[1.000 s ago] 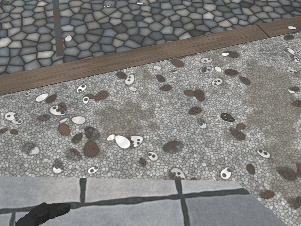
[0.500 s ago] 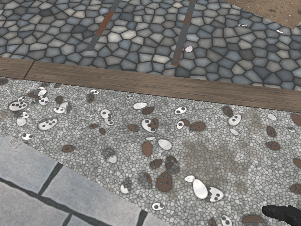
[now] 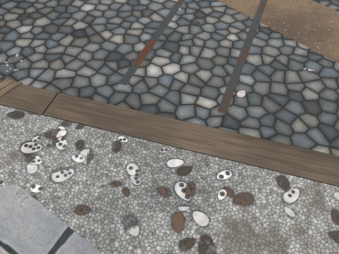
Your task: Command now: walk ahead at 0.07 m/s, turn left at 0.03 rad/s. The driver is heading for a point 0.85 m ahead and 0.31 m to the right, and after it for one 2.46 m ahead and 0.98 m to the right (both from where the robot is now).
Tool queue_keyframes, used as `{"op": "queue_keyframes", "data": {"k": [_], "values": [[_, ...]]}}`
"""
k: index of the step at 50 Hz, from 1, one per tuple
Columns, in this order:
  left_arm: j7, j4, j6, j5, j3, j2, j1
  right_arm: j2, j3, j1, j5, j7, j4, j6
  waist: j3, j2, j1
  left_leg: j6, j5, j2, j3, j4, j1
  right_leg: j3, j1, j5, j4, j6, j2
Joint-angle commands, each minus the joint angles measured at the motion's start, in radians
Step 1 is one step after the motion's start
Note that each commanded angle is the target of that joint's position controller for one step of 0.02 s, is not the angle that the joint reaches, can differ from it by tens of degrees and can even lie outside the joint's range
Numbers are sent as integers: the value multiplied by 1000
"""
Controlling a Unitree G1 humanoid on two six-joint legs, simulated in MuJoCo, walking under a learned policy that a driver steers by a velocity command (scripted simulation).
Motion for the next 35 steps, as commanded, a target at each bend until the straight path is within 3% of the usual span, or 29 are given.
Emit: {"op": "queue_keyframes", "data": {"k": [1,2,3,4,5,7,9,11,12,13,14,15,16,18,21,23,25,27,28,29,30,31,32,33,34,35], "values": [[0,-76,-27,25,35,155,-6,-38,4,93,-40,4,-22,-34,-149,16,-28,23,217,140,-73,64,-24,156,317,563,-108,-105,-156],[3,-72,-17,34,25,127,-27,-42,2,193,-36,0,8,-35,-182,-117,-75,-37,-50,96,-14,101,-52,256,348,613,-90,-243,-242],[1,-68,-7,10,18,81,-27,-86,-4,154,-37,-6,9,-27,-172,-144,-47,-75,-85,109,19,100,-46,327,312,478,-115,-295,-255],[-5,-63,3,-5,20,87,-17,-105,-13,99,-25,-11,1,-14,-153,-141,-25,-79,-59,109,31,74,-43,338,290,333,-129,-278,-221],[-9,-67,13,-13,31,121,-15,-105,-18,65,-18,-15,0,1,-136,-129,-16,-77,-47,98,50,63,-43,340,271,221,-132,-254,-192],[-8,-84,22,-23,51,174,-20,-107,-26,44,-12,-17,-5,21,-108,-115,-12,-61,-36,80,68,53,-39,365,230,135,-142,-236,-181],[0,-95,29,-23,58,169,-15,-86,-27,52,-9,-20,1,21,-132,-122,-9,-48,-28,69,78,48,-17,377,234,170,-133,-233,-170],[11,-103,40,-37,54,137,-16,-70,-28,81,-9,-18,8,13,-177,-101,-23,-21,-60,84,75,-27,45,360,206,-71,-126,-211,-130],[16,-119,47,-47,52,119,-37,-88,-35,87,-9,-16,12,9,-154,-35,-27,13,-98,129,39,-92,106,293,98,-231,-94,-174,-74],[17,-138,48,-51,50,104,-75,-115,-46,93,-12,-14,16,4,-88,78,-35,70,-166,215,-62,-178,162,166,-73,-369,-8,-123,18],[13,-154,44,-51,50,106,-111,-144,-54,104,-13,-14,13,-7,-10,171,-55,145,-162,366,-226,-273,214,38,-244,-393,128,-81,89],[6,-173,35,-37,54,116,-131,-157,-59,83,-23,-16,8,-22,39,191,-49,198,7,497,-320,-295,239,23,-353,-439,287,-68,38],[1,-167,29,-29,62,126,-108,-137,-55,81,-19,-21,1,-38,33,123,-37,211,159,518,-305,-272,286,54,-402,-437,394,-55,0],[-13,-158,24,-36,55,92,-76,-117,-50,72,5,-26,2,-55,30,99,-27,169,314,479,-185,-264,381,70,-478,-362,445,-29,-37],[-42,-183,19,-45,36,48,-133,-129,-51,103,4,-18,18,-52,46,113,-67,114,364,386,0,-293,343,-30,-401,-232,362,-6,-43],[-57,-208,15,-47,25,30,-170,-152,-55,117,5,-11,26,-51,58,126,-82,102,358,365,73,-306,282,-74,-306,-182,269,-9,-40],[-63,-220,14,-46,26,42,-168,-183,-62,122,12,-3,33,-52,58,143,-75,90,399,363,127,-295,236,-116,-197,-179,187,-29,-21],[-60,-221,18,-43,43,80,-125,-212,-69,119,21,1,38,-57,27,171,-39,72,618,374,172,-227,214,-161,-62,-196,141,-65,22],[-56,-213,21,-40,56,102,-72,-222,-72,114,27,0,41,-59,-7,178,0,55,780,371,208,-144,209,-183,29,-200,108,-91,54],[-50,-183,26,-40,76,131,41,-217,-70,107,34,-2,42,-61,-67,161,68,29,887,350,261,7,175,-199,196,-153,43,-124,91],[-35,-146,34,-44,106,182,187,-190,-60,127,26,-4,39,-70,-139,134,136,-5,829,320,289,208,38,-157,440,-128,22,-166,104],[-11,-129,42,-49,132,281,318,-102,-31,125,-12,-1,-7,-82,-221,-71,167,-68,232,234,292,583,-312,243,746,-208,-35,-284,-133],[-15,-155,23,-37,123,321,314,-62,-8,106,-8,7,-58,-112,-389,-194,136,-90,-268,84,88,822,-516,826,845,-427,-259,-448,-349],[-22,-150,6,-34,101,242,278,-154,-32,11,30,19,-68,-131,-272,-66,172,-76,-187,148,4,862,-616,740,759,-522,-311,-402,-328],[-21,-145,-3,-30,87,202,238,-156,-28,-14,43,24,-81,-142,-149,-53,137,-51,-102,188,28,801,-616,607,615,-507,-317,-368,-291],[-21,-151,-7,-29,76,174,172,-150,-29,-4,22,17,-66,-144,-71,17,82,-50,-41,225,35,714,-549,499,457,-402,-320,-333,-242]]}}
